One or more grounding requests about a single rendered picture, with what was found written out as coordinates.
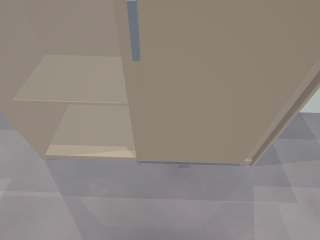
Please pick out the handle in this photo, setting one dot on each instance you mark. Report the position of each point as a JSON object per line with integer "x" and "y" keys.
{"x": 132, "y": 10}

